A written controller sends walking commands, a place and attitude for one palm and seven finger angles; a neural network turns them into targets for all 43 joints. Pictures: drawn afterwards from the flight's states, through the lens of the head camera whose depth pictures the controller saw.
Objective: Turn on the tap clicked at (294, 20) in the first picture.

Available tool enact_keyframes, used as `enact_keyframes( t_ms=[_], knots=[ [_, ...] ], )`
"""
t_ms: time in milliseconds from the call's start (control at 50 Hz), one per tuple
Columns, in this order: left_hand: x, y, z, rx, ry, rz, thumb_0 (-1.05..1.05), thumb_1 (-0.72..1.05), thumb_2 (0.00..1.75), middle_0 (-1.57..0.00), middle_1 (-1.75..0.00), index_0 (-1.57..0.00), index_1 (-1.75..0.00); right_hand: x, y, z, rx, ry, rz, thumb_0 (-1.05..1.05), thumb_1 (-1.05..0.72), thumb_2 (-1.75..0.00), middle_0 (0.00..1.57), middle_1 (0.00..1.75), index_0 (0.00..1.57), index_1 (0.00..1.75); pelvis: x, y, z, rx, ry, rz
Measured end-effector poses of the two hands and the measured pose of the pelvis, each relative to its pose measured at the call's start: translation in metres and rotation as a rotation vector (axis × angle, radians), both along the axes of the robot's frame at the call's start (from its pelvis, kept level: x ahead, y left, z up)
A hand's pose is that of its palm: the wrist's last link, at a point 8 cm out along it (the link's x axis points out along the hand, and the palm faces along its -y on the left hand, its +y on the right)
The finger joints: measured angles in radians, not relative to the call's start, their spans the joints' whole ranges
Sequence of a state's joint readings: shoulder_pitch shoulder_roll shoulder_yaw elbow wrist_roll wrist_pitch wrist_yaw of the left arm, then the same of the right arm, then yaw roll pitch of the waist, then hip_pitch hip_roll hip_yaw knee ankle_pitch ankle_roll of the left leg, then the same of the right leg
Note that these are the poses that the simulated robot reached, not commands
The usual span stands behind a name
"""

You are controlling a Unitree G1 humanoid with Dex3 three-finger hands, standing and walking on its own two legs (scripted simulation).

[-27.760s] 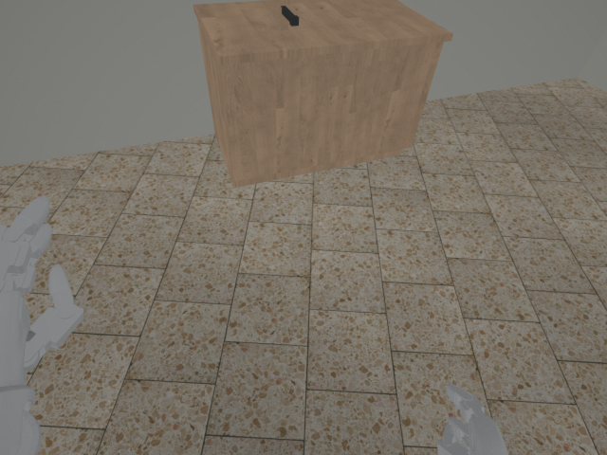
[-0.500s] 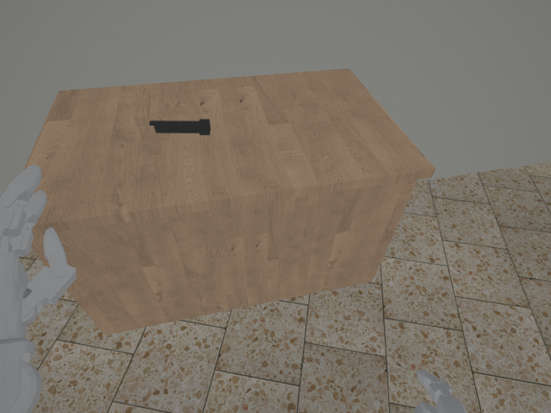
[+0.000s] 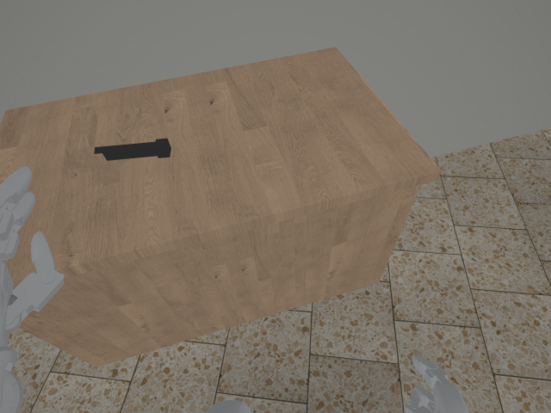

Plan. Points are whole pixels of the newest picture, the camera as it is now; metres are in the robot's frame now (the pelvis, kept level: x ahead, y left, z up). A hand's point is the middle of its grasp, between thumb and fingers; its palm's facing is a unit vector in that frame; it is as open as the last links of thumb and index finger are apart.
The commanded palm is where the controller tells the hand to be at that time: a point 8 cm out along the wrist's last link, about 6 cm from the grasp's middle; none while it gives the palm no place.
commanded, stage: take the last steps up to it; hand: left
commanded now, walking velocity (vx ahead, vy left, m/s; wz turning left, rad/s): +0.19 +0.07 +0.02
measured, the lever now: (162, 148) +0.59 +0.28 +0.02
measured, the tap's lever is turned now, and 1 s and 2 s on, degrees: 79 79 79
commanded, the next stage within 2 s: come to a stop and stand still in 0.14 s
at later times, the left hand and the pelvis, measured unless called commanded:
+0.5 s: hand (112, 188) +0.34 +0.22 +0.18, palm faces +0.36 -0.83 -0.43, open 7.5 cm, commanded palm +0.29 +0.27 +0.19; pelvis +0.12 -0.01 +0.01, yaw -1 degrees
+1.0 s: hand (38, 166) +0.34 +0.30 +0.21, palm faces +0.48 -0.75 -0.46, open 7.4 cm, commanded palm +0.26 +0.28 +0.19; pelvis +0.09 +0.01 +0.01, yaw -3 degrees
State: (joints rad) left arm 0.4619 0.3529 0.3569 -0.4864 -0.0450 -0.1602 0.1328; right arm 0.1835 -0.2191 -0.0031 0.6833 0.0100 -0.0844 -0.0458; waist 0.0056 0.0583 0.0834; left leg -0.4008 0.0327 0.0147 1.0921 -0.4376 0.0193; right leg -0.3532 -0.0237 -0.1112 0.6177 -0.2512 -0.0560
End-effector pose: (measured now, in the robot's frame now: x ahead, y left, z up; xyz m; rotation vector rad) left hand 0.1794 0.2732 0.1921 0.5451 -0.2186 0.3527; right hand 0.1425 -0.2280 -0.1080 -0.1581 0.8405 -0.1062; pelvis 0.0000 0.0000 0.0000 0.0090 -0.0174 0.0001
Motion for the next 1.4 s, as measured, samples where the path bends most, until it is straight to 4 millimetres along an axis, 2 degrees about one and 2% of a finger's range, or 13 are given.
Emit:
enact_keyframes(
  t_ms=[160, 320, 460, 700, 800, 900, 960, 1020, 1060, 1160, 1200, 1280, 1400],
  knots=[
    [0.043, -0.003, 0.003, -0.062, -0.061, -0.043, 0.01, 0.88, 0.9, -0.21, -0.3, -0.21, -0.31, 0.071, -0.027, 0.043, -0.124, -0.129, -0.029, 0.01, -0.91, -0.9, 0.2, 0.3, 0.2, 0.3, 0.048, 0.003, 0.004, 0.011, -0.018, -0.011],
    [0.094, 0.003, 0.007, -0.021, -0.101, 0.009, 0.01, 0.88, 0.9, -0.21, -0.3, -0.21, -0.31, 0.127, -0.012, 0.04, -0.046, -0.215, -0.042, 0.01, -0.91, -0.9, 0.19, 0.3, 0.19, 0.3, 0.091, -0.005, -0.003, 0.022, -0.016, 0.0],
    [0.114, -0.014, 0.002, -0.072, 0.008, -0.011, 0.01, 0.89, 0.9, -0.21, -0.3, -0.2, -0.31, 0.144, 0.006, 0.03, 0.014, -0.113, 0.016, 0.01, -0.91, -0.9, 0.2, 0.3, 0.2, 0.3, 0.12, -0.009, 0.009, 0.011, 0.011, -0.012],
    [0.149, 0.0, 0.002, -0.032, 0.046, -0.03, 0.01, 0.89, 0.9, -0.21, -0.3, -0.21, -0.31, 0.162, -0.003, 0.039, -0.049, -0.11, -0.037, 0.01, -0.91, -0.9, 0.2, 0.3, 0.2, 0.3, 0.131, 0.001, 0.011, 0.005, 0.029, -0.044],
    [0.141, -0.007, -0.001, -0.06, 0.078, -0.073, 0.01, 0.89, 0.9, -0.21, -0.3, -0.21, -0.31, 0.157, -0.008, 0.051, -0.067, -0.131, -0.054, 0.01, -0.91, -0.9, 0.2, 0.3, 0.2, 0.3, 0.124, 0.003, 0.015, -0.003, 0.037, -0.052],
    [0.12, 0.004, -0.001, -0.069, 0.073, -0.06, 0.01, 0.88, 0.9, -0.21, -0.3, -0.21, -0.31, 0.144, -0.011, 0.057, -0.1, -0.146, -0.069, 0.01, -0.91, -0.9, 0.2, 0.3, 0.2, 0.3, 0.116, 0.008, 0.015, -0.02, 0.028, -0.048],
    [0.12, 0.036, 0.025, 0.074, -0.055, -0.026, 0.02, 0.88, 0.89, -0.22, -0.3, -0.22, -0.31, 0.129, -0.006, 0.058, -0.12, -0.136, -0.005, 0.01, -0.91, -0.9, 0.2, 0.3, 0.2, 0.3, 0.1, 0.008, 0.015, -0.014, 0.017, -0.039],
    [0.115, 0.065, 0.034, 0.043, -0.157, 0.057, 0.01, 0.88, 0.89, -0.21, -0.3, -0.21, -0.31, 0.113, 0.001, 0.059, -0.099, -0.149, 0.014, 0.01, -0.91, -0.9, 0.2, 0.3, 0.2, 0.3, 0.083, 0.015, 0.014, -0.012, 0.002, -0.058],
    [0.107, 0.064, 0.024, -0.018, -0.151, 0.05, 0.01, 0.89, 0.9, -0.2, -0.3, -0.21, -0.31, 0.101, 0.006, 0.06, -0.077, -0.174, 0.004, 0.01, -0.91, -0.9, 0.2, 0.3, 0.2, 0.3, 0.072, 0.023, 0.013, -0.019, -0.012, -0.067],
    [0.073, 0.028, -0.022, -0.156, -0.011, -0.135, 0.01, 0.89, 0.9, -0.2, -0.3, -0.2, -0.3, 0.064, 0.026, 0.063, -0.069, -0.207, -0.031, 0.01, -0.91, -0.9, 0.2, 0.3, 0.2, 0.3, 0.051, 0.045, 0.01, -0.038, -0.041, -0.074],
    [0.058, 0.028, -0.033, -0.171, 0.025, -0.185, 0.01, 0.89, 0.9, -0.2, -0.3, -0.2, -0.31, 0.048, 0.035, 0.065, -0.088, -0.198, -0.044, 0.01, -0.91, -0.9, 0.2, 0.3, 0.2, 0.3, 0.043, 0.051, 0.009, -0.039, -0.049, -0.076],
    [0.038, 0.059, -0.03, -0.137, -0.017, -0.163, 0.02, 0.88, 0.89, -0.21, -0.3, -0.21, -0.31, 0.02, 0.057, 0.068, -0.123, -0.165, -0.037, 0.01, -0.91, -0.9, 0.2, 0.3, 0.2, 0.3, 0.023, 0.064, 0.01, -0.057, -0.065, -0.072],
    [0.005, 0.115, 0.016, -0.032, -0.254, -0.039, 0.02, 0.88, 0.9, -0.21, -0.3, -0.21, -0.31, -0.005, 0.091, 0.063, -0.095, -0.156, 0.052, 0.01, -0.9, -0.9, 0.2, 0.3, 0.2, 0.3, -0.008, 0.082, 0.007, -0.067, -0.068, -0.021]
  ],
)
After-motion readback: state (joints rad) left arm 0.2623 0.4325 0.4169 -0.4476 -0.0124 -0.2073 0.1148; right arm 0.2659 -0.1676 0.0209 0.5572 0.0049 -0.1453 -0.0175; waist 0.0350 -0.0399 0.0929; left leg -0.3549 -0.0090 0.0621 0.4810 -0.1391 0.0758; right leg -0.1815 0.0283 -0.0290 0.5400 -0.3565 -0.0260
